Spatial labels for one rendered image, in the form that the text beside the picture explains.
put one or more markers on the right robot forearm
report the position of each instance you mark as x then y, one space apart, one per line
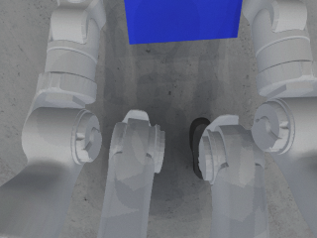
282 48

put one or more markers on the right robot upper arm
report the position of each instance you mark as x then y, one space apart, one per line
286 128

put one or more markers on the left robot forearm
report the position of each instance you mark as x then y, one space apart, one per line
72 56

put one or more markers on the left robot upper arm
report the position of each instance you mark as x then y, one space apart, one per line
57 143

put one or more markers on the left robot shin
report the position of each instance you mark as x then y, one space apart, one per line
118 135

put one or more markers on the robot right thigh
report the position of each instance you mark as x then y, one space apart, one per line
239 205

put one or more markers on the carton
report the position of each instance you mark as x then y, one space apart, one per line
164 21

